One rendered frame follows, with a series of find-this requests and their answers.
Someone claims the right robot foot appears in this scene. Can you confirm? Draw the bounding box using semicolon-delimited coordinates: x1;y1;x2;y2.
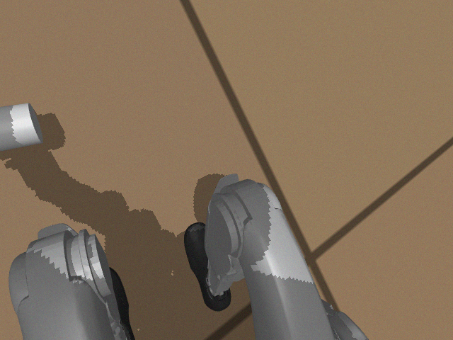
184;222;231;312

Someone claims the left robot foot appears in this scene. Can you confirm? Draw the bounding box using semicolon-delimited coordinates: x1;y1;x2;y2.
109;267;135;340

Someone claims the right robot hand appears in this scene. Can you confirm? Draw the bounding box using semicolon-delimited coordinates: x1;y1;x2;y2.
321;299;369;340

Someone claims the bottle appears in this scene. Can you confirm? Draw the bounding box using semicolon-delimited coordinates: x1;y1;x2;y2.
0;103;43;151

